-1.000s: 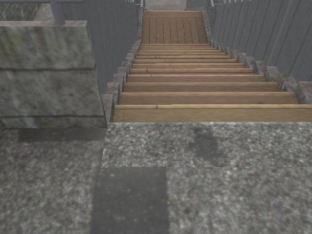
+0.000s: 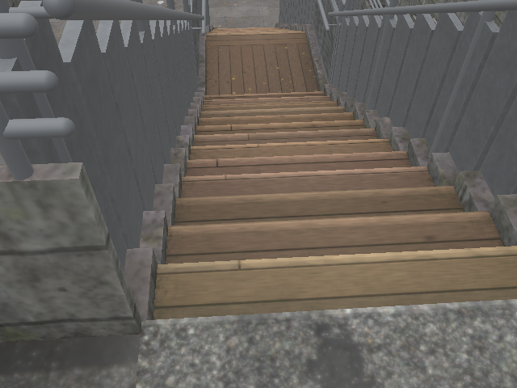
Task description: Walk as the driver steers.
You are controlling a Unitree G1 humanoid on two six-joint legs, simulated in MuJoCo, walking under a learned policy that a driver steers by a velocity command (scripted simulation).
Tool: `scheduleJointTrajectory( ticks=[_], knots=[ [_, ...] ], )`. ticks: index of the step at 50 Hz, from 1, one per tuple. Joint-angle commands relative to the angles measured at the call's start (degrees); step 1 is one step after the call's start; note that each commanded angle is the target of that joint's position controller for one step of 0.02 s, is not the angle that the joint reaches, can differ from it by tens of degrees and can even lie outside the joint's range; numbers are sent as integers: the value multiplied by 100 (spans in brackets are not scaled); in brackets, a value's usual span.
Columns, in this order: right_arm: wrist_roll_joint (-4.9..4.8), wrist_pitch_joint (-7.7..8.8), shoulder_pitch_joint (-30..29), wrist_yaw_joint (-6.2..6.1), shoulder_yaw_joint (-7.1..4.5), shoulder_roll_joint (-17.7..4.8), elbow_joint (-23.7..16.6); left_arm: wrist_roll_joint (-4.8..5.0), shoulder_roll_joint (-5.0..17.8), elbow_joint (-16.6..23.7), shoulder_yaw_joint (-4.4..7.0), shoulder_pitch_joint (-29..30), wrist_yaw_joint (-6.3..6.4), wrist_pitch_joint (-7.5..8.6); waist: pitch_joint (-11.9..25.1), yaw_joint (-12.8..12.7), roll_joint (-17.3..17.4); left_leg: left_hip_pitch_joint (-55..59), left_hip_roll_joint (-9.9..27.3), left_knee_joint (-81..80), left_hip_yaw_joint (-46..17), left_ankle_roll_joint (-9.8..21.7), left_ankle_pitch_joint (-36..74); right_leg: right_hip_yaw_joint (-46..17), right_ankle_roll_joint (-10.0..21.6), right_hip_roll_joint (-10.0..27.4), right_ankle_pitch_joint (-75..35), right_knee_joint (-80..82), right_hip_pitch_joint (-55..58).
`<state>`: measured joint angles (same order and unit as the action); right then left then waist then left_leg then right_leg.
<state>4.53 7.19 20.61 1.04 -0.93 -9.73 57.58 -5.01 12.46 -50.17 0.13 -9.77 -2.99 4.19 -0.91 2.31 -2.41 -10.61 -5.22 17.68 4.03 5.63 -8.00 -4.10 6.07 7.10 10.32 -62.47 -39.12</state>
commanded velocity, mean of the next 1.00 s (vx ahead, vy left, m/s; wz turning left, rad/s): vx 0.50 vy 0.00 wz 0.00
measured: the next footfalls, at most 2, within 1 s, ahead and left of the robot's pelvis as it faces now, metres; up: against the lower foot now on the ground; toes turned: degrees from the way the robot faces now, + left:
right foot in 0.30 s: +0.35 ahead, -0.17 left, +0.00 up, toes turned -2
left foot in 0.84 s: +0.60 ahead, +0.04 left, +0.00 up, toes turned +4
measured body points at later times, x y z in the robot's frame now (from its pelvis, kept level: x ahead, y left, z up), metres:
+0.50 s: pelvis +0.29 -0.09 +0.00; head +0.31 -0.09 +0.45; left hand +0.32 +0.16 -0.14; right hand +0.35 -0.33 -0.14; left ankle +0.27 +0.07 -0.65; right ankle +0.31 -0.17 -0.74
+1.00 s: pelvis +0.53 -0.03 +0.00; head +0.53 -0.03 +0.45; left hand +0.56 +0.20 -0.15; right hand +0.58 -0.28 -0.14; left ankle +0.56 +0.04 -0.74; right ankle +0.46 -0.18 -0.65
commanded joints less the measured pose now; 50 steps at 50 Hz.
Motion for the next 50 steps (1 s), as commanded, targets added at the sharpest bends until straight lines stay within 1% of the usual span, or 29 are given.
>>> scheduleJointTrajectory(
  ticks=[1, 3, 7, 10, 13, 15, 16, 17, 18, 19, 20, 22, 23, 25, 27, 28, 33, 36, 39, 41, 42, 43, 44, 45, 46, 47, 48, 49, 50],
  knots=[
    [61, 200, -443, 46, 60, -334, -432, 29, 146, 270, -25, -9, -40, -76, -126, -253, 492, -961, 1420, -1202, -967, 1034, 55, 247, -100, 130, -1278, 953, 392],
    [-1, 160, 193, 135, 93, -428, -199, 35, 58, 405, -49, 506, -74, -117, -219, -49, 530, -914, 1344, -1131, -775, 1002, 609, 470, -242, -82, -1808, 1890, 809],
    [-29, 91, 1083, 312, 17, -615, 209, 132, 256, 552, 51, 961, -12, -191, -448, 64, 572, 997, 1978, -853, -1174, 1142, 1429, 175, -344, -138, -1364, 2662, -68],
    [-45, -43, 1206, 199, 19, -449, 357, 154, 227, 582, 92, 1376, 61, -118, -407, 177, 497, 1959, 2155, -817, -1173, 908, 1353, 185, -244, -194, -976, 3221, -128],
    [-39, -158, 1134, 81, -91, -628, 366, 251, 270, 577, 189, 1495, 46, -51, -385, 22, 635, 1726, 2110, -545, -965, 679, 1942, 544, -46, -481, -874, 3506, 953],
    [91, -165, 1077, 77, -149, -680, 379, 469, 687, 274, 400, 615, 134, 117, 437, -428, 517, 928, 1481, 641, -420, 199, 3171, 677, 312, -720, -1249, 3243, 3152],
    [106, -81, 1701, 100, -33, -276, 304, 401, 843, 38, 389, -510, 127, 155, 1907, -538, -444, -755, 749, 2479, -109, -296, 2225, -543, 1286, 209, -2070, 3001, 5921],
    [-8, 0, 1535, 226, 90, 1, 93, 259, 1061, -363, 422, -2100, 172, 109, 2717, -1105, -1174, -2275, -14, 4171, -304, -608, -2045, -2880, 2108, 1553, -2065, 4043, 7524],
    [-213, -32, 429, 267, -88, -422, -124, 42, 919, -736, 492, -2572, 191, 170, 1491, -1410, -350, -3127, 265, 5263, -1068, -278, -2433, -2979, 1498, 1425, -1229, 4542, 6704],
    [-227, -19, 19, 196, -152, -501, -206, 152, 971, -633, 541, -1803, 261, 249, 309, -1093, -149, -3354, 741, 5531, -1111, -87, -1912, -2197, 1118, 1286, -664, 4731, 5258],
    [-99, -54, 25, 126, -194, -559, -267, 192, 647, -542, 466, -1303, 335, 218, 209, -807, -144, -2976, 1008, 5373, -1044, 35, -1636, -1788, 1072, 1099, -730, 4907, 4502],
    [123, -151, 28, 106, -125, -124, -265, 244, -78, -487, 244, -862, 406, 193, 136, -389, -101, -2488, 1233, 5145, -962, 143, -978, -1100, 948, 798, -1089, 5251, 3613],
    [120, -203, 174, 139, -104, 104, -210, 208, -129, -524, 215, -938, 417, 186, 69, -284, -41, -2314, 1195, 5137, -887, 95, -903, -849, 951, 674, -1257, 5415, 3304],
    [35, -240, 76, 284, -132, 34, -212, 160, -91, -514, 194, -996, 359, 263, -67, -214, -21, -2474, 1169, 4727, -692, -17, -407, -409, 952, 479, -1586, 5553, 3034],
    [62, -312, -344, 394, -118, -13, -308, 66, -23, -547, 165, -1076, 270, 308, -122, -142, 36, -2353, 1197, 3694, -396, -154, 431, 42, 926, 305, -2490, 5445, 2602],
    [38, -331, -787, 348, -100, 16, -423, 60, -147, -667, 120, -1320, 231, 358, -150, -261, -5, -2362, 1188, 3326, -315, -230, 854, 108, 889, 247, -2700, 5410, 2534],
    [-2, -481, -1431, 233, -129, -265, -590, 143, 251, -935, 141, -1919, -3, 385, 52, -287, 18, -2471, 1029, 2237, -468, -305, 1310, 103, 926, 462, -3511, 5164, 3220],
    [-57, -452, -1887, 222, -205, -397, -719, 164, 38, -1142, 55, -2214, 50, 298, -48, -399, -26, -2682, 1031, 2038, -536, -159, 893, -22, 851, 611, -3060, 4982, 3659],
    [-79, -352, -2277, 155, -224, -422, -872, 205, 179, -1115, 136, -2217, 85, 249, -25, -446, -52, -2283, 901, 1799, -339, -14, 163, -59, 740, 691, -2775, 4716, 3863],
    [-160, -277, -1887, 115, -340, -618, -809, 197, 208, -1137, 154, -2158, 74, 219, 127, -186, -38, -1168, 622, 1370, 5, 141, 218, -19, 632, 555, -3343, 4243, 3666],
    [-285, -202, -1373, 52, -445, -851, -691, 153, 342, -1096, 207, -2084, 33, 217, 412, -14, 43, -64, 620, 1346, -90, 350, 599, 239, 389, 212, -3715, 3648, 3268],
    [-368, -175, -255, 52, -515, -1175, -433, 16, -68, -1208, 91, -2562, -27, 242, 1693, 123, 1011, 2453, 1256, 1503, -1182, 1204, 1407, 477, -84, -459, -2160, 2093, 2015],
    [-292, -182, 1320, 12, -487, -1174, -96, -57, -387, -1049, -62, -2533, -189, 313, 2367, 721, 2053, 4237, 2491, 390, -3585, 2098, 745, 396, -385, -1373, 2408, 21, 105],
    [-17, -119, 1563, -26, -492, -993, 178, 138, 179, -785, 174, -1360, -153, 320, 1268, 996, 1222, 3519, 2296, -22, -3891, 1523, -57, -458, -108, -1143, 2345, -1216, -977],
    [-76, -36, 796, -2, -501, -1060, 31, 186, 201, -676, 235, -1051, -35, 340, 375, 636, 629, 2194, 2450, -206, -3401, 1473, 392, -717, -6, -900, 1760, -1507, -1055],
    [-178, -37, 16, -12, -353, -553, -109, 205, 24, -581, 207, -948, 121, 303, 407, 256, 135, 1521, 2374, -264, -2737, 1364, 600, -594, -50, -583, 1318, -1350, -666],
    [-187, -70, -197, -52, -235, -183, -145, 150, -205, -504, 151, -963, 184, 248, 160, 26, 101, 697, 2330, -371, -2277, 1297, 1271, -486, -71, -283, 1024, -945, -246],
    [-72, -110, -257, -95, -153, 117, -215, 39, -430, -596, 121, -1079, 234, 193, 76, -115, 120, 35, 2160, -440, -1889, 1199, 1506, -593, -102, -100, 688, -637, 241],
    [-46, -112, -102, -97, -162, 72, -212, 41, -440, -654, 149, -1221, 222, 143, 107, -155, 209, -153, 1952, -562, -1619, 1147, 1417, -485, -150, -130, 547, -320, 424]
  ],
)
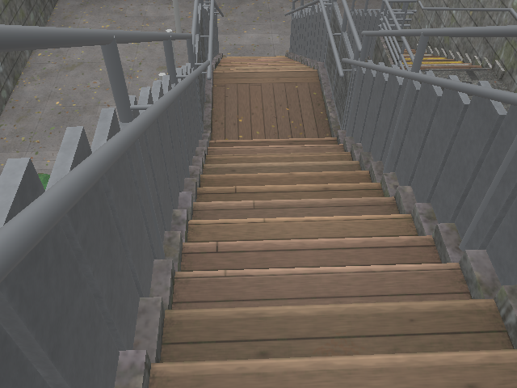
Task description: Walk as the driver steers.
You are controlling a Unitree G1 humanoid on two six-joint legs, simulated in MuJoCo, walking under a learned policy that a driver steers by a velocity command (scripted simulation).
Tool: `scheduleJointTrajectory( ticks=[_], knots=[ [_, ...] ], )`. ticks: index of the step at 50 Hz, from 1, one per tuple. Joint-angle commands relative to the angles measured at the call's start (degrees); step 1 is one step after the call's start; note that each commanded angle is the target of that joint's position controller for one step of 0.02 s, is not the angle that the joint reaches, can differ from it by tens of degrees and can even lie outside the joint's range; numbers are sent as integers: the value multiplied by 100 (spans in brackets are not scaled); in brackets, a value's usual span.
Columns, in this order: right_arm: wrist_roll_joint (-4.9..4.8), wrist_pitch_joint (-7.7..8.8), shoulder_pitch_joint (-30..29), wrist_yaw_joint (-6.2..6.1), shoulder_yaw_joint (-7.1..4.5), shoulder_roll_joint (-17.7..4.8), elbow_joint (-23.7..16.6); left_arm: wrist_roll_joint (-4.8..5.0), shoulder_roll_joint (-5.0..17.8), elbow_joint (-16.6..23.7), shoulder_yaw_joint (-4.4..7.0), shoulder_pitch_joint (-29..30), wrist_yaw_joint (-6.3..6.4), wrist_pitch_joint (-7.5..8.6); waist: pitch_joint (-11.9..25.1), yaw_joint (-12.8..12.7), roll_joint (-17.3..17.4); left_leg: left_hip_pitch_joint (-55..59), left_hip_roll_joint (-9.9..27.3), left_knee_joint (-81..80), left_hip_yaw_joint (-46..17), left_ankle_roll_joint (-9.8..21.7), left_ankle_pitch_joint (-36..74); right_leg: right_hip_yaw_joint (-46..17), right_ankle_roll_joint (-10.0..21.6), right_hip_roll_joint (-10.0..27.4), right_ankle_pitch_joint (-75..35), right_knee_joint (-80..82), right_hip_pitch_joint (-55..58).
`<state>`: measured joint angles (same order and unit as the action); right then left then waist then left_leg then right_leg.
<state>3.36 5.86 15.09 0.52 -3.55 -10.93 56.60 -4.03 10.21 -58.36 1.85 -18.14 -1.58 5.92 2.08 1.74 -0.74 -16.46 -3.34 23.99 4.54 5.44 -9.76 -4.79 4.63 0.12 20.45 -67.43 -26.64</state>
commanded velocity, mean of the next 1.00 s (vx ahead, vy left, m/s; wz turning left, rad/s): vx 0.18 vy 0.00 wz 0.00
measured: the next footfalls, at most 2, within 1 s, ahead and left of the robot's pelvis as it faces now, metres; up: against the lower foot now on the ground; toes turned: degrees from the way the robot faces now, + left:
right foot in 0.50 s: +0.33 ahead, -0.18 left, -0.16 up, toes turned -6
left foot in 0.72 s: +0.23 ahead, +0.05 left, -0.06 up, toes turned +6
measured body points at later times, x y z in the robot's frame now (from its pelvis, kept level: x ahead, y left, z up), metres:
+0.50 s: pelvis +0.20 -0.07 -0.13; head +0.21 -0.08 +0.32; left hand +0.32 +0.14 -0.27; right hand +0.02 -0.22 -0.26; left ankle +0.04 +0.07 -0.74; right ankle +0.30 -0.18 -0.88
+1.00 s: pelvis +0.26 -0.09 -0.17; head +0.27 -0.09 +0.28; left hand +0.21 +0.11 -0.33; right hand +0.27 -0.32 -0.32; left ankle +0.32 +0.07 -0.89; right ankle +0.29 -0.18 -0.90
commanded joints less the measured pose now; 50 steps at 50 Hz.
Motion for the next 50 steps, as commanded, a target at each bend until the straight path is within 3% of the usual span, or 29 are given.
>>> scheduleJointTrajectory(
  ticks=[1, 4, 7, 10, 12, 16, 17, 22, 23, 25, 26, 27, 28, 29, 30, 32, 34, 36, 37, 38, 39, 40, 41, 43, 45, 46, 47, 49, 50],
  knots=[
    [83, 40, 695, -11, 84, 110, -41, -31, -83, 119, 35, -396, 20, -61, -248, -57, 133, 345, 1623, -1282, -1436, 1131, 1370, -283, -41, 483, -696, 529, -885],
    [138, 57, 1408, 149, 87, -161, 230, -114, 2, 284, 99, 107, -130, -124, -316, 60, 340, 183, 1442, -1189, -1137, 1053, 1289, 116, -166, 433, -1734, 1359, -1188],
    [162, 123, 1512, 72, 317, 295, 399, -252, 18, 490, 58, 378, -280, -139, -292, -8, 278, 177, 1421, -625, -1188, 959, 1306, -253, -125, 680, -3387, 1556, -1674],
    [151, 104, 2168, 64, 388, 195, 801, 9, 253, 666, 107, 687, -213, -203, -98, 24, 330, 891, 1591, 122, -1277, 909, 3212, -320, -468, 723, -3477, 1841, -2215],
    [15, 24, 2062, 17, 364, 29, 669, -70, 394, 606, 97, 549, -248, -162, -94, 49, 64, 394, 1153, 835, -997, 589, 2023, -221, -560, 713, -4616, 2674, -1781],
    [106, -49, 2387, -14, 522, 357, 683, -106, 263, 796, 22, 982, -211, -250, -576, 289, 257, -489, 1202, 1393, -1201, 523, 671, 149, -653, 702, -4426, 3175, -1212],
    [-32, 3, 2620, -90, 477, 231, 714, -127, 143, 795, -34, 1109, -235, -262, -761, 456, 282, -563, 1254, 1600, -1263, 638, 161, 322, -565, 727, -4248, 3764, -1008],
    [-135, -173, 3360, -156, 431, 333, 876, 144, 177, 725, -189, 1760, -34, -283, -946, 1019, 145, -43, 1397, 2622, -1899, 618, -681, 295, -563, 830, -4186, 5600, -657],
    [-108, -246, 3325, -97, 407, 207, 873, 175, 282, 592, -151, 1384, 23, -247, -797, 838, 210, -284, 1405, 2859, -1920, 533, -552, 422, -444, 804, -4308, 5681, 98],
    [-33, -346, 2279, 334, 428, -137, 567, 344, 1060, 54, 199, -1072, 125, -106, 117, -600, -455, -2009, 586, 4995, -797, -217, -899, 639, -24, 918, -6522, 5106, 3760],
    [-194, -307, 3025, 630, 566, 494, 644, 405, 1693, -198, 339, -2022, -97, -194, 1928, -629, -1867, -3068, -107, 7965, -280, -838, -4288, 127, 1080, 2091, -8799, 3627, 6463],
    [-316, -246, 2438, 658, 429, -47, 248, 343, 1652, -207, 334, -2026, -258, -245, 2294, -724, -1474, -3807, -8, 9912, -484, -962, -5045, -472, 1525, 2439, -9456, 3247, 6338],
    [-325, -125, 2352, 565, 437, 4, -5, 290, 1511, -29, 261, -1131, -472, -242, 1959, -404, -787, -4316, 303, 9647, -920, -1082, -4673, -812, 1380, 2633, -7903, 3385, 5479],
    [-322, -99, 2195, 544, 472, 151, -44, 276, 1006, 219, 20, -182, -651, -256, 1187, -29, 69, -3876, 750, 8349, -1031, -1132, -3988, -817, 998, 2525, -5717, 3815, 3788],
    [-314, -121, 2403, 516, 566, 477, 93, 158, 854, 347, -81, 236, -623, -220, 302, 189, 44, -3334, 896, 7861, -1055, -1150, -3435, -408, 707, 2325, -4523, 4301, 2208],
    [-499, -183, 2490, 469, 567, 527, 111, 170, 853, 146, -146, -139, -560, -126, -604, 420, -344, -2295, 817, 7590, -756, -1388, -3497, -183, 642, 1898, -3643, 4898, 73],
    [-302, -201, 2671, 423, 563, 612, 218, 379, 423, 335, -277, 345, -333, 51, -585, 340, -59, -1849, 926, 6613, -707, -1420, -1395, 94, 714, 1218, -1592, 5089, -771],
    [-292, -165, 2417, 458, 593, 504, -144, 536, 344, 236, -370, 316, -376, 17, -313, 270, -77, -1803, 953, 5643, -807, -1505, -1346, -239, 554, 1262, -577, 4831, -466],
    [-108, -226, 2656, 482, 453, 297, 79, 487, 550, 230, -348, 438, -322, 58, -531, 356, 463, -1517, 1204, 3972, -785, -1438, 238, -154, 459, 1175, 424, 4863, -679],
    [-213, -163, 2488, 539, 401, 347, 64, 395, 503, 352, -397, 714, -323, 103, -956, 323, 408, -1837, 963, 3523, -530, -1289, 455, 461, 53, 902, 787, 4921, -671],
    [-378, -108, 2019, 592, 366, 300, 12, 391, 523, 152, -427, 224, -296, 124, -967, 29, 299, -2041, 865, 3222, -390, -1210, 554, 620, -295, 748, 626, 4872, -186],
    [-381, -5, 1471, 597, 292, 60, -160, 404, 495, -25, -444, -189, -288, 134, -1034, -212, 61, -2523, 890, 2810, -393, -1122, 791, 581, -452, 706, -180, 4769, 657],
    [-468, 106, 734, 534, 273, -120, -494, 355, 447, -234, -468, -889, -331, 90, -827, -456, -451, -3189, 896, 3337, -477, -1156, 685, 322, -521, 778, -2024, 4607, 1893],
    [-395, 240, 364, 416, 111, -253, -533, 111, 762, -556, -305, -1603, -236, 121, -460, -551, -124, -3612, 834, 3031, -495, -1191, 538, 166, -264, 1107, -4518, 4143, 3106],
    [-479, 142, 691, 403, 135, 78, -306, 321, 249, -621, -413, -1479, -320, 68, -420, -204, -203, -2719, 993, 1988, -609, -1286, 757, 217, -177, 1033, -4499, 4191, 2706],
    [-460, 16, 1043, 464, 140, 167, -101, 511, 283, -402, -461, -828, -445, -46, -475, 68, -198, -1197, 916, 1083, -324, -1325, 801, 213, -143, 927, -3324, 4465, 1415],
    [-419, -110, 1225, 553, 151, 179, -2, 542, 567, -329, -427, -576, -573, -126, -510, 207, -455, -23, 684, 1794, -20, -1362, 705, 169, -278, 816, -1726, 4649, 149],
    [-243, -232, 1745, 537, 134, -29, 135, 677, 847, -349, -277, -686, -677, -169, -756, 274, -356, 397, 656, 1494, -175, -1292, -35, -165, -310, 782, 1856, 5170, -634],
    [-273, -248, 1654, 491, 140, -95, 37, 757, 791, -401, -248, -759, -668, -182, -812, 223, -133, 263, 684, 897, -158, -1241, -463, -274, -295, 737, 2425, 5277, -411]
  ],
)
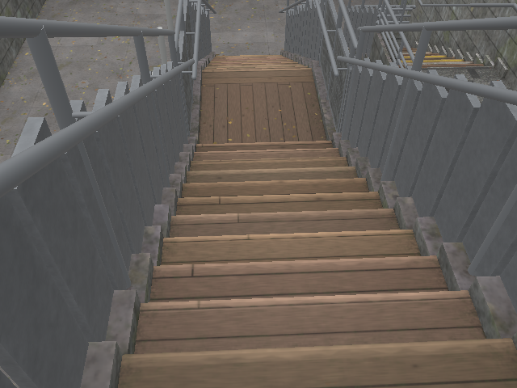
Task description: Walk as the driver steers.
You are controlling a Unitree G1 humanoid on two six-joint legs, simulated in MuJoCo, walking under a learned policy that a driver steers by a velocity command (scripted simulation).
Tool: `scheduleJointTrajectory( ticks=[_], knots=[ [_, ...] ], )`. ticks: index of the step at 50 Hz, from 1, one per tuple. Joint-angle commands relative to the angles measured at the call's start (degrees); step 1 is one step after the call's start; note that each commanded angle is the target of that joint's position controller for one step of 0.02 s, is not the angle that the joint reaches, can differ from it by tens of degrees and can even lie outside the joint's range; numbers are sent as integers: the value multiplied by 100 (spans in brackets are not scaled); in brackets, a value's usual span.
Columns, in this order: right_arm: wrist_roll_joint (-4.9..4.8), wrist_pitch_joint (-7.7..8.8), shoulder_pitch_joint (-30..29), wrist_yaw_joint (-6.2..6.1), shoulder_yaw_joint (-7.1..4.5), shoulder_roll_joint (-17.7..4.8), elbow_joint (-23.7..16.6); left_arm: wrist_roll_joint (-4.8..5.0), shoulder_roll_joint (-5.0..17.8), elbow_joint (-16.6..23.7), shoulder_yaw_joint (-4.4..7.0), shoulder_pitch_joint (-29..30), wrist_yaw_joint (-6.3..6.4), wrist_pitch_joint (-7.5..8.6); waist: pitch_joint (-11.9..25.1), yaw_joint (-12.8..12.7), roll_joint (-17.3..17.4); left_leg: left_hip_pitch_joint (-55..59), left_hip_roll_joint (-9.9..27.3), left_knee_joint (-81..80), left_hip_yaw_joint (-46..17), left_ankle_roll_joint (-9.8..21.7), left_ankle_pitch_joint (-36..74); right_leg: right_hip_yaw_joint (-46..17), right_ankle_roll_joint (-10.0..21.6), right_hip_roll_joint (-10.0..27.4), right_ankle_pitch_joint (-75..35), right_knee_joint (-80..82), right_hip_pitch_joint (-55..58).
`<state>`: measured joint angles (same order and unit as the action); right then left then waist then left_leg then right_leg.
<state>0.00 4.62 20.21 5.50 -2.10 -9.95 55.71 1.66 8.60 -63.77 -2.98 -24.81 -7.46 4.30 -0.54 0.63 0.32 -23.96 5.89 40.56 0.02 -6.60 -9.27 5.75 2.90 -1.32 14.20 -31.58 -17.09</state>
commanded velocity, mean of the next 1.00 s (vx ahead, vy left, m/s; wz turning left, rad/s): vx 0.36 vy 0.00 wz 0.00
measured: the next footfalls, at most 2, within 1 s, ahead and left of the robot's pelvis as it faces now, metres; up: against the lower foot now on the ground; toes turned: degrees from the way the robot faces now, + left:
left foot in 0.78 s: +0.38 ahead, +0.13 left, -0.16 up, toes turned +4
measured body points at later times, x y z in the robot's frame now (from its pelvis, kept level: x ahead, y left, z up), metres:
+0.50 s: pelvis +0.12 +0.01 -0.01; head +0.11 +0.01 +0.44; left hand +0.09 +0.24 -0.16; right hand +0.18 -0.21 -0.15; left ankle +0.13 +0.15 -0.66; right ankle +0.04 -0.06 -0.73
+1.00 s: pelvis +0.38 +0.05 -0.18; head +0.39 +0.05 +0.27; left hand +0.47 +0.30 -0.31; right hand +0.31 -0.15 -0.33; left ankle +0.34 +0.13 -0.89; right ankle +0.46 -0.09 -0.81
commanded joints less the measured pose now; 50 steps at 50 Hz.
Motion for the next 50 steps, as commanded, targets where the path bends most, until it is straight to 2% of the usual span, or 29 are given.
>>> scheduleJointTrajectory(
  ticks=[1, 5, 6, 8, 10, 15, 18, 19, 20, 21, 23, 25, 27, 28, 29, 31, 37, 38, 39, 40, 41, 42, 43, 44, 46, 47, 48, 49, 50],
  knots=[
    [52, -115, 896, -93, 32, -224, -54, 241, 881, 60, 263, -156, -18, -35, -459, 210, -26, 1093, -200, -1050, 396, 0, -731, -1550, -94, 903, 3036, 1664, -1121],
    [-81, 34, 504, -61, -110, -623, -172, -146, 722, 90, 362, -183, 285, -48, -633, -87, 4, 17, -154, -1724, 97, 617, -2202, -475, 17, 314, 1976, 948, -304],
    [13, 52, 613, -126, -213, -881, -189, -195, 1013, 63, 507, -294, 389, -83, -664, -124, 123, -27, -120, -1732, 74, 853, -3025, -521, 318, 338, 2438, 855, -303],
    [364, 75, 517, -310, -320, -938, -275, -292, 874, 116, 542, -206, 575, -71, -505, -30, 337, 244, 94, -1933, -168, 1328, -3153, -726, 728, 438, 2694, 657, -348],
    [367, 137, 272, -439, -191, -395, -356, -226, 666, 409, 522, 74, 761, 28, -325, -34, 263, 622, 252, -2109, -342, 1588, -2764, -528, 755, 398, 2335, 432, -254],
    [278, 103, 1110, -597, -280, -567, -133, -457, 349, 846, 525, 783, 804, 168, -438, 411, 772, 1312, 1127, -2649, -1597, 2444, -3228, 69, 538, 7, 1391, -1008, -980],
    [407, -37, -187, -493, -220, -600, -437, -495, 397, 527, 583, -129, 697, 349, -690, -493, 207, -744, 545, -1478, -722, 2290, -2836, 171, 644, -167, 384, -34, 1467],
    [572, -36, -442, -379, -210, -487, -529, -677, 548, 201, 652, -1139, 731, 424, -390, -895, -581, -1448, 74, 257, -289, 2085, -2257, -675, 810, 290, -281, 171, 2336],
    [492, 107, -859, -336, -157, -43, -895, -731, 1192, -143, 775, -2343, 752, 443, -147, -1261, -1540, -2982, -808, 2399, 255, 1532, -2180, -3193, 1708, 1712, -847, 978, 3416],
    [324, 266, -1036, -340, -73, 194, -915, -799, 1449, -424, 782, -2905, 678, 441, -850, -1345, -861, -4505, -692, 2758, -1270, 1503, -2023, -4481, 2298, 2630, -726, 1470, 3611],
    [267, 293, -936, -468, -146, -190, -668, -660, 772, -114, 636, -1229, 564, 384, -711, -548, 221, -4307, -202, 3363, -892, 1286, -947, -2995, 1821, 2303, -1065, 986, 2656],
    [652, 78, -593, -361, 106, 296, -476, -782, -244, 304, 347, -8, 729, 297, -379, -126, 26, -3052, 163, 2618, -650, 1473, 488, -1426, 1156, 1271, -1000, 560, 1112],
    [779, -1, -463, -139, 112, 186, -418, -565, -507, 466, 96, 112, 995, 346, -215, -131, -184, -1969, 217, 928, -430, 1446, 2942, -683, 851, 681, -808, 321, -151],
    [660, 8, -766, -126, 84, 121, -482, -473, -213, 209, 112, -465, 1051, 373, -122, -310, -370, -1814, 63, 536, -205, 1284, 3519, -783, 931, 696, -668, 188, -130],
    [608, 12, -1051, -77, 167, 259, -581, -599, 100, 39, 84, -675, 1041, 408, -262, -296, -89, -884, 50, -139, -68, 1259, 4928, -526, 828, 504, -302, -151, -1189],
    [610, -73, -1135, -27, 127, -25, -611, -800, 582, 56, 151, -579, 800, 352, -306, -183, -333, 375, -213, 29, 352, 1080, 4290, -595, 926, 536, 140, -201, -2269],
    [536, -82, -1889, -163, 160, -419, -845, -518, 836, -205, 242, -1036, 690, 183, -596, -576, 48, -909, 40, -1839, 49, 1109, 1567, -1972, 1196, 1215, -1212, -1623, 1090],
    [562, -40, -205, -163, 109, -449, -266, -1005, 1086, -214, 284, -847, 464, 126, -195, 125, 42, 1208, -228, -194, 282, 1033, 2002, -1652, 1097, 1111, -2481, -2629, 22],
    [417, 20, 963, -148, -82, -878, 242, -777, 850, -133, 300, -371, 293, 44, -302, 641, 825, 1998, -100, -2365, 131, 1145, 2218, -1403, 908, 766, -1613, -3992, -253],
    [601, -54, 2566, -157, -251, -937, 689, -814, 945, -290, 399, -625, 26, -25, 196, 1349, 1217, 4241, -69, -1743, 445, 1560, 2574, -900, 745, -98, -780, -6445, -1783],
    [521, -6, 2537, -142, -240, -1319, 640, -657, 475, -172, 449, -1396, -77, -27, 1302, 588, 2258, 5907, 994, -424, -929, 2618, 5623, -441, 411, -464, 3110, -8653, -3371],
    [595, 57, 2513, -123, -282, -1385, 756, -516, 437, 297, 423, -749, -40, 59, 1051, 697, 1281, 5550, 1129, -609, -1546, 2867, 4810, -537, 418, -384, 2832, -9322, -4504],
    [538, 148, 1894, -151, -258, -1238, 628, -456, 422, 964, 409, 279, 113, 172, 629, 791, 883, 4852, 1729, -1474, -2693, 3262, 1444, -693, 346, -188, 2100, -8574, -5544],
    [645, 170, 895, -175, 18, -303, 530, -459, 591, 1185, 458, 903, 340, 247, -62, 423, -349, 3436, 1754, -1882, -2324, 2790, -36, -1154, 408, 560, 970, -7277, -5314],
    [706, 268, -242, -267, 443, 702, 195, -656, 371, 959, 410, 488, 529, 136, -559, -511, -631, 267, 1169, -2253, -1576, 2571, 485, -1623, 567, 1286, -1072, -4883, -3575],
    [579, 320, -397, -391, 391, 441, 184, -712, 157, 938, 356, 430, 513, 25, -856, -546, -50, -612, 862, -2260, -1330, 2560, 503, -1371, 545, 1304, -1125, -4348, -3073],
    [371, 355, -311, -476, 443, 391, 169, -735, 205, 851, 365, 354, 428, -18, -502, -378, -213, -1185, 593, -2270, -700, 2515, 626, -1082, 425, 1211, -1774, -3112, -2162],
    [387, 365, 152, -473, 347, -144, 358, -682, 245, 854, 401, 374, 369, -28, -343, -373, 257, -1522, 324, -1927, -507, 2491, 1259, -631, 216, 954, -1712, -3302, -1686],
    [611, 402, 553, -452, 302, -365, 494, -698, 138, 727, 296, 43, 313, 27, -149, -393, 284, -1690, 241, -1419, -439, 2438, 1581, -484, 46, 788, -2047, -3777, -1290]
  ],
)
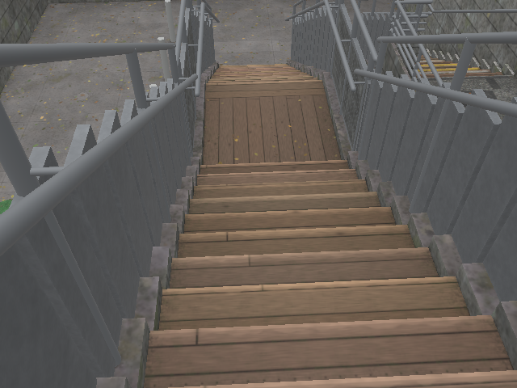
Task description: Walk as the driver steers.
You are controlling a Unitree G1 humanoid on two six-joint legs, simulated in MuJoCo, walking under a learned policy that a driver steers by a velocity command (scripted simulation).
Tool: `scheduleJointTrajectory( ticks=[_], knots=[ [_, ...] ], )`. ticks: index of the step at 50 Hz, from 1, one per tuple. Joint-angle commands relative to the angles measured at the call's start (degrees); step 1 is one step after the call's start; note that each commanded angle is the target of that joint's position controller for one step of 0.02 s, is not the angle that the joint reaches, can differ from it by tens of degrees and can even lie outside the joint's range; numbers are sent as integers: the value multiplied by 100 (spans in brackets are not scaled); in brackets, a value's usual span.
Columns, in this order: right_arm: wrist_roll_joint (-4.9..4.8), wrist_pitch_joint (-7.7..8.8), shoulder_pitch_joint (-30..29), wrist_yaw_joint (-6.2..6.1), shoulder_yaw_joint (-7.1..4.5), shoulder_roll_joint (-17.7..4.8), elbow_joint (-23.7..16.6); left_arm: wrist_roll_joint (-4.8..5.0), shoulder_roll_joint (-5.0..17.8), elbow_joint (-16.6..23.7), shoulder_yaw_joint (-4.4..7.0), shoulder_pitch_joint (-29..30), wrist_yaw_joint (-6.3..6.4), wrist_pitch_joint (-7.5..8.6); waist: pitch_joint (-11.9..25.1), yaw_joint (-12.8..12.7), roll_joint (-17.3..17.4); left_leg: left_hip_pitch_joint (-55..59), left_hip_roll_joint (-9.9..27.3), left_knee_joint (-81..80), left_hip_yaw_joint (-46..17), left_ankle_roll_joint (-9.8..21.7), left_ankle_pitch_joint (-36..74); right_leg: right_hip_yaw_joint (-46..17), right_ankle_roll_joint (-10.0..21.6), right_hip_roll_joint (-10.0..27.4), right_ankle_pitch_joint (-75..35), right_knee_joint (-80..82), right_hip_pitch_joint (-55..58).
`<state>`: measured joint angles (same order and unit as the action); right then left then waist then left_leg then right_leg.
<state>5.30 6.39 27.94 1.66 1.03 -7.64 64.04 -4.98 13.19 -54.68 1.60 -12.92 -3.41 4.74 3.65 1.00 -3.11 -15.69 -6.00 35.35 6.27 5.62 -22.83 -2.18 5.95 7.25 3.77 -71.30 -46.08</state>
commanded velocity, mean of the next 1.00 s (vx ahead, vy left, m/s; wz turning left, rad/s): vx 0.50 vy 0.00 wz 0.00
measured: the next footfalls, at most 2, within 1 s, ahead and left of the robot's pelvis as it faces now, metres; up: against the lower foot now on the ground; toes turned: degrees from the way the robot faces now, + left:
right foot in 0.26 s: +0.28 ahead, -0.14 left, -0.16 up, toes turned -5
left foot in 0.74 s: +0.55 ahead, +0.08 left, -0.32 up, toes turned +5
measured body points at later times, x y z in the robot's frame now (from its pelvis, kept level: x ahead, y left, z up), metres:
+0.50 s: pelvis +0.29 -0.05 -0.16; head +0.30 -0.05 +0.29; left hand +0.20 +0.16 -0.31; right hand +0.37 -0.28 -0.30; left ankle +0.41 +0.10 -0.81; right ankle +0.24 -0.13 -0.88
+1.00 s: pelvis +0.58 -0.01 -0.34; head +0.58 -0.02 +0.11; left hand +0.71 +0.24 -0.46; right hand +0.50 -0.21 -0.49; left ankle +0.51 +0.08 -1.04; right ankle +0.72 -0.14 -0.99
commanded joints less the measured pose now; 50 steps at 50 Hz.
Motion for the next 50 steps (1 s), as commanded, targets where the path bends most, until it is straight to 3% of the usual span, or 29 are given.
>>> scheduleJointTrajectory(
  ticks=[1, 3, 6, 10, 11, 13, 14, 15, 16, 17, 19, 20, 21, 24, 26, 28, 29, 31, 34, 37, 38, 39, 40, 41, 42, 44, 46, 48, 50],
  knots=[
    [125, 302, 372, -150, 21, -329, -2, -68, -226, 6, -181, -665, -59, -3, -539, -141, 333, -1248, 1619, -497, -1416, 1103, 3279, -269, -399, 316, -1634, 976, 414],
    [-274, 330, 955, -399, 182, 216, 13, -60, 93, 203, -151, 262, 67, 44, -394, 423, 241, -263, 1088, 595, -1146, 612, 1922, -187, -538, 359, -3552, 3391, -100],
    [-100, 129, 510, -105, 109, -416, -157, -60, 112, 395, -158, 417, -33, -98, -629, 104, 647, -2568, 1106, 528, -1365, 752, 702, 524, -456, -192, -3002, 3097, 2398],
    [-180, -14, 1275, -193, 52, -393, 126, 76, 269, 887, -178, 1465, 61, -141, -1085, 632, 309, 318, 1916, 1206, -2739, 1081, 1236, 86, -294, 52, -945, 4846, 826],
    [-171, -63, 1093, -116, -71, -674, 92, 232, 192, 567, -209, 1195, 64, -78, -853, 580, 218, 423, 1664, 1663, -2453, 1024, 1481, 183, -270, -54, -943, 5230, 1698],
    [300, -240, 927, 466, -139, -873, 137, 280, 937, -651, 111, -2191, 44, 123, -267, -680, -329, -1312, 1050, 4136, -1742, 508, 2732, 485, 104, -345, -2479, 5198, 5652],
    [104, -209, 1706, 701, -84, -187, 243, 175, 1457, -763, 293, -3241, -45, 27, 1123, -743, -1496, -3012, 160, 7233, -827, -54, -768, -210, 1358, 771, -5818, 3317, 8261],
    [-165, -141, 1026, 756, -94, -299, -262, 107, 1686, -839, 380, -3287, -171, -48, 1491, -973, -1312, -4552, 94, 8899, -453, -244, -2695, -1289, 1948, 1651, -5922, 3312, 8797],
    [-351, -102, 29, 637, -112, -393, -811, -58, 1624, -852, 483, -3049, -132, -120, 772, -1255, -524, -5689, 267, 8594, -616, -252, -2337, -1984, 1956, 1963, -4008, 3841, 8116],
    [-300, -97, -419, 428, -84, -318, -875, -163, 816, -747, 290, -2339, -39, -165, -176, -923, 533, -5507, 852, 7053, -1156, -59, -761, -1644, 1394, 1689, -1022, 4540, 6320],
    [13, -122, -416, 257, -70, -102, -856, -151, -431, -258, -209, -709, 161, 15, -940, 119, 607, -3494, 1480, 4301, -1453, 378, 1730, -672, 1024, 767, -40, 5205, 2877],
    [140, -188, -502, 239, -84, -64, -886, -55, -333, -216, -218, -592, 217, 127, -1285, 217, -18, -3025, 1518, 3840, -1203, 404, 1878, -599, 1060, 672, -177, 5391, 2081],
    [241, -255, -474, 307, -115, -73, -797, 174, -464, -261, -295, -807, 240, 195, -1105, 78, 388, -2448, 1463, 2696, -1055, 312, 2838, -441, 1308, 694, 52, 5601, 1642],
    [132, -234, -283, 450, -57, -55, -898, -51, 159, -669, -223, -1788, 176, 317, -556, 91, 260, -2279, 1217, 2922, -809, -41, 3380, -612, 1452, 615, -1060, 4523, 1677],
    [189, -185, -1329, 345, -20, -243, -1236, 137, -412, -1075, -399, -2711, 395, 476, -604, -501, 329, -3922, 1562, 937, -1255, -234, 4614, -831, 1068, 604, -633, 3799, 3529],
    [141, -198, -1678, 276, 26, -280, -1310, 38, -289, -729, -484, -2115, 358, 351, -476, -271, 139, -920, 1095, 0, -545, -145, 6227, -90, 676, -238, 928, 3577, 1044],
    [180, -275, -1717, 339, 19, -368, -1410, -91, -9, -606, -415, -1764, 230, 289, -649, -131, 21, -185, 990, 456, -441, -171, 5896, -123, 689, -201, 1409, 3623, 261],
    [115, -369, -2050, 381, -45, -729, -1612, 32, 207, -629, -369, -1973, 136, 251, -997, -149, 221, -718, 1083, 314, -645, -248, 4482, -767, 851, 268, 1279, 3372, 1057],
    [64, -320, -2855, 294, -2, -764, -1881, 230, 200, -851, -316, -2608, 364, 160, -1126, -695, 67, -1838, 1174, -1369, -695, -183, 3071, -1490, 860, 550, 433, 2381, 3487],
    [-110, -137, 25, 249, -331, -1237, -841, -73, 509, -1092, -148, -2591, -53, -98, -122, 412, 767, 2426, 1046, -1774, -90, 195, 4843, -335, 331, -307, -167, -526, 2033],
    [-73, -222, 1574, 315, -529, -1763, -534, -59, -40, -1276, -139, -3313, -329, -87, 1231, 718, 2177, 5255, 2147, -46, -936, 1354, 7792, 330, -189, -1061, 3323, -3689, 107],
    [-112, -260, 1917, 405, -655, -2117, -376, 158, 128, -856, -122, -2897, -500, 29, 1753, 800, 2083, 5939, 2790, 199, -1855, 1729, 7748, 324, -188, -967, 4590, -5213, -1216],
    [-44, -237, 1655, 345, -700, -2037, -341, 324, 184, -201, -123, -1696, -498, 58, 985, 944, 1492, 5419, 3101, -326, -2423, 1807, 5776, 337, -201, -805, 4350, -5262, -2677],
    [5, -215, 856, 254, -550, -1356, -515, 319, 106, 266, -195, -935, -298, 107, 119, 776, 492, 4063, 3260, -913, -2898, 1547, 2471, -161, -187, -323, 3105, -3943, -3333],
    [79, -150, 234, 239, -336, -548, -620, 188, 68, 196, -166, -536, -103, 123, -442, 439, 33, 2632, 2415, -1300, -1928, 1170, 1504, -63, 41, -103, 2279, -3071, -2619],
    [22, 39, -868, 140, -16, 154, -917, -37, -95, 221, -176, -550, 52, 47, -1088, -391, 190, -541, 2331, -1654, -1745, 1377, 2154, -541, 306, 471, 625, -699, -820],
    [-222, 111, -840, 42, -89, -379, -899, -106, -29, -125, -30, -810, -115, -90, -786, -332, 340, -1994, 1445, -1314, -673, 1131, 1846, 276, 51, -25, -996, 878, 1071],
    [-24, 136, -238, 101, -105, -609, -638, -119, -181, -157, -122, -1124, -211, -33, -589, -482, 622, -2503, 1572, -604, -928, 1166, 2559, 464, -118, -299, -1220, 301, 1643],
    [-79, 228, 850, -83, 1, -168, -208, -155, -4, 229, -186, 158, -174, -9, -682, 247, 397, -37, 1776, 284, -1612, 956, 1940, -257, -249, 172, -2663, 2259, -705]
  ],
)
Over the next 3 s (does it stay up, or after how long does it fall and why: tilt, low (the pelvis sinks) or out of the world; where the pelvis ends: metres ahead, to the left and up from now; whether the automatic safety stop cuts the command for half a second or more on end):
stays up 1.43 0.00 -0.80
